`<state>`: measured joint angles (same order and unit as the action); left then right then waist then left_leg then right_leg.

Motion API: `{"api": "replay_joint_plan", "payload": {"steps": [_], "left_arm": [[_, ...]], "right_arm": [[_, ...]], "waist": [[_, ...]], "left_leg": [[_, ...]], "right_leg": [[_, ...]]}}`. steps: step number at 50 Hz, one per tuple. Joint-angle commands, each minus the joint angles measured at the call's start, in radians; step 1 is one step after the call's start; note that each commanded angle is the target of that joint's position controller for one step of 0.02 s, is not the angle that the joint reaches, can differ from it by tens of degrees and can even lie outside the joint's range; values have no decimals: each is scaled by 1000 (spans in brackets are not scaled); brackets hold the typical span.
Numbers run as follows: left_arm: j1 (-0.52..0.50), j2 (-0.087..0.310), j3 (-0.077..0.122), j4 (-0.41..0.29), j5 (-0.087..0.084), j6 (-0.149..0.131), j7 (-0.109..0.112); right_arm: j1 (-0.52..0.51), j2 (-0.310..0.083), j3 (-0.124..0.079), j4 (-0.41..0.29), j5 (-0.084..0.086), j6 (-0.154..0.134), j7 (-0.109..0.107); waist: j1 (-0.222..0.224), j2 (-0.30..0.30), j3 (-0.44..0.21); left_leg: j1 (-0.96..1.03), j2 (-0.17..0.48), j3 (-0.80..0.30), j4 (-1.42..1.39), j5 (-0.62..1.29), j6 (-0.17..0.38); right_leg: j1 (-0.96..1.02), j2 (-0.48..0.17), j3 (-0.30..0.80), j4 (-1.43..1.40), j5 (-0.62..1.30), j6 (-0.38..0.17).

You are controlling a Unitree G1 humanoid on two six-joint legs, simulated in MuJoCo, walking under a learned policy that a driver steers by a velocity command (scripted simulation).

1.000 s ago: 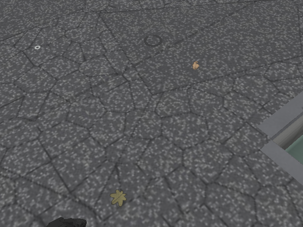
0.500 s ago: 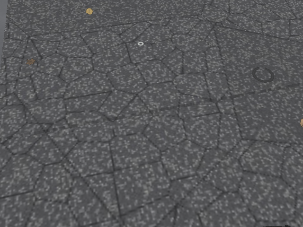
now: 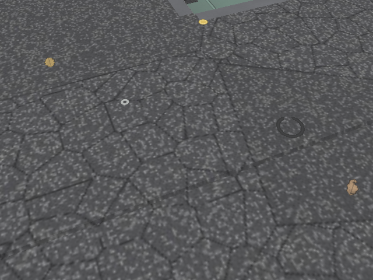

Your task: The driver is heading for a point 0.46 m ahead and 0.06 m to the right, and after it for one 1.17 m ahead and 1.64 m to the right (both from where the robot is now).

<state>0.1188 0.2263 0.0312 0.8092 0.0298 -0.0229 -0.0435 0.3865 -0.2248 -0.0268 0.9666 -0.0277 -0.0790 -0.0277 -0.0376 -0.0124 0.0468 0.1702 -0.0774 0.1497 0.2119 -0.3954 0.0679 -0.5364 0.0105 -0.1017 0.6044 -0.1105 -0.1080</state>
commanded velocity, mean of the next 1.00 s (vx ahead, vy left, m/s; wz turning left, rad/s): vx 0.50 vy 0.00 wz -0.55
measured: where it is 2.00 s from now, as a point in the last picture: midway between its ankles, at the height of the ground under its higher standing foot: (279, 203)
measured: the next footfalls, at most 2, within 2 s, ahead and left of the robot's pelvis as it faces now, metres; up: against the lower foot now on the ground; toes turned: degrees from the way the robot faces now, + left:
right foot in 0.04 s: +0.18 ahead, -0.07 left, +0.00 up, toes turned -4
left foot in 0.56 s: +0.51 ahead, +0.04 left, +0.00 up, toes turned -21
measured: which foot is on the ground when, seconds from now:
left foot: down 0.00-0.02, up 0.04-0.54, down 0.56-1.00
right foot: up 0.00-0.02, down 0.04-0.56, up 0.58-1.00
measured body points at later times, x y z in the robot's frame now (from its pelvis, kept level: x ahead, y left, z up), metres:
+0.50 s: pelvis +0.28 -0.02 +0.01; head +0.32 -0.04 +0.46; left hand +0.32 +0.27 -0.11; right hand +0.44 -0.30 -0.08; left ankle +0.47 +0.07 -0.70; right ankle +0.14 -0.06 -0.72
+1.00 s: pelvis +0.52 -0.10 +0.01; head +0.55 -0.12 +0.46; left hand +0.83 -0.03 -0.08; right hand +0.36 -0.31 -0.12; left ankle +0.48 +0.05 -0.72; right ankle +0.58 -0.27 -0.69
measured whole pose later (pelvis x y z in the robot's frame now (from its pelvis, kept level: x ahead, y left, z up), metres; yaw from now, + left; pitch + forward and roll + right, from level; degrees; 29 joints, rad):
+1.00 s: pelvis +0.52 -0.10 +0.01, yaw -35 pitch +1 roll +2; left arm 0.05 0.26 0.04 0.70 0.04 0.00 -0.08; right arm 0.41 -0.25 -0.04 0.88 -0.02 -0.08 0.00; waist -0.07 -0.03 0.04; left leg 0.05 0.01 0.24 0.25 -0.32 0.00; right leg -0.61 -0.06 -0.05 0.70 -0.09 -0.06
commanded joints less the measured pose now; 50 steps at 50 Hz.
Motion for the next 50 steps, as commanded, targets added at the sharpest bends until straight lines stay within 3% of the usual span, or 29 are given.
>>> {"api": "replay_joint_plan", "payload": {"steps": [1, 2, 3, 4, 5, 6, 7, 8, 9, 12, 17, 22, 24, 26, 27, 28, 29, 30, 31, 32, 33, 35, 39, 45, 50], "left_arm": [[221, 126, 44, 3, 7, -22, 11], [374, 189, 69, 39, 23, -25, 23], [374, 304, 103, 30, 21, -17, 35], [345, 275, 99, 35, -26, -10, 27], [275, 249, 92, 28, -30, -7, 32], [234, 189, 78, 25, -26, -6, 32], [200, 158, 69, 24, -25, -10, 36], [181, 135, 60, 25, -29, -15, 41], [181, 140, 58, 24, -31, -24, 41], [216, 187, 69, 31, -33, -41, 40], [308, 193, 74, 40, -34, -33, 41], [368, 204, 77, 40, -18, -26, 52], [344, 218, 81, 27, -13, -27, 59], [280, 233, 82, 9, -11, -33, 59], [261, 235, 81, 7, -18, -39, 51], [263, 190, 67, -11, -29, -49, 39], [364, 84, 45, -42, -58, -49, 41], [377, 162, 50, -33, -23, -38, 48], [316, 187, 56, -18, -8, -27, 45], [260, 176, 54, -24, -5, -23, 34], [242, 159, 53, -28, -2, -16, 25], [242, 141, 49, -31, 10, 8, 8], [140, 118, 40, -79, 8, 22, -12], [-59, 78, 15, -151, 2, 14, -34], [-155, 91, 13, -197, 14, 14, -40]], "right_arm": [[-3, -195, -38, -38, -5, 7, -14], [-35, -193, -35, -67, 4, 4, -10], [25, -85, -15, -123, 18, -6, 17], [-67, -147, -26, -140, 3, -16, 21], [-123, -141, -21, -171, 10, -31, 28], [-132, -143, -19, -174, 12, -39, 30], [-134, -137, -20, -172, 4, -30, 29], [-117, -129, -17, -176, -12, -9, 30], [-103, -118, -15, -176, -21, 11, 33], [-146, -102, -9, -204, -24, 41, 40], [-347, -102, -4, -277, -15, 43, 45], [-475, -112, 5, -332, -4, 27, 49], [-456, -131, 3, -340, -1, 18, 48], [-313, -167, -12, -298, 1, 8, 39], [-184, -192, -24, -262, -1, -2, 28], [-39, -251, -40, -248, -18, -13, 11], [16, -342, -63, -257, -39, -4, 1], [-33, -304, -66, -255, -18, 14, 6], [-105, -209, -46, -272, -10, 18, 10], [-152, -151, -31, -271, -7, 17, 15], [-159, -134, -25, -262, -8, 13, 15], [-132, -132, -25, -235, -1, -3, 17], [-88, -146, -36, -205, 11, -28, 28], [-42, -154, -43, -166, 10, -23, 29], [27, -193, -55, -128, 9, -3, 17]], "waist": [[134, 109, -124], [214, 42, -208], [137, -212, -288], [156, -86, -310], [125, -40, -165], [92, 38, -88], [55, 64, -32], [24, 49, -27], [12, 29, -35], [13, 0, -30], [92, -40, -11], [140, -54, -14], [116, -64, -16], [45, -72, -57], [-22, -31, -120], [-80, 49, -242], [-40, 261, -369], [-6, 241, -348], [8, 100, -186], [14, 39, -96], [26, 72, -55], [43, 123, -33], [43, 109, -23], [8, 101, 16], [-14, 100, 35]], "left_leg": [[-55, 298, 11, 485, 1269, 34], [-252, 263, 31, 772, 988, 20], [-706, 39, 16, 1178, 63, -34], [-855, 19, -201, 1282, -86, -24], [-909, 89, -228, 1226, 16, -19], [-873, 125, -212, 1139, 71, -25], [-825, 149, -207, 1067, 81, -38], [-768, 162, -206, 1015, 84, -58], [-737, 168, -199, 974, 83, -75], [-749, 171, -160, 852, 137, -113], [-828, 156, -148, 602, 333, -135], [-834, 109, -156, 442, 356, -113], [-754, 95, -176, 369, 324, -91], [-522, 56, -166, 305, 258, -55], [-343, 54, -164, 242, 274, -30], [-114, 210, -315, 211, 141, 14], [151, 502, -737, 152, 53, 120], [81, 531, -941, 80, -77, 164], [-70, 486, -790, 57, -134, 145], [-185, 428, -636, 34, -44, 121], [-251, 383, -518, 11, 71, 95], [-314, 336, -375, -16, 230, 77], [-285, 346, -242, -63, 377, 98], [-260, 307, -46, -66, 477, 71], [-139, 351, 23, 10, 643, 44]], "right_leg": [[270, 94, -32, -75, -96, -81], [514, -14, 133, -138, -131, -144], [826, -315, 667, -175, -85, -319], [845, -336, 845, -280, -62, -345], [717, -318, 686, -307, -30, -309], [591, -284, 596, -335, 50, -267], [486, -234, 517, -351, 138, -228], [417, -190, 456, -367, 193, -206], [386, -166, 421, -375, 227, -198], [339, -117, 371, -397, 277, -187], [414, -82, 385, -382, 276, -122], [538, -108, 448, -306, 369, -114], [545, -126, 483, -268, 393, -94], [485, -116, 479, -173, 513, -53], [446, -66, 446, -18, 544, -29], [335, -4, 392, 220, 364, -6], [40, 147, 259, 518, -301, 32], [-83, 98, 228, 635, -425, 24], [-104, 37, 228, 660, -330, 25], [-86, 4, 212, 620, -261, 32], [-64, -22, 201, 581, -235, 39], [-28, -42, 181, 558, -211, 52], [-124, -67, 170, 517, -113, 69], [-113, -75, 89, 213, 87, 75], [-46, -42, 2, 41, -25, 16]]}}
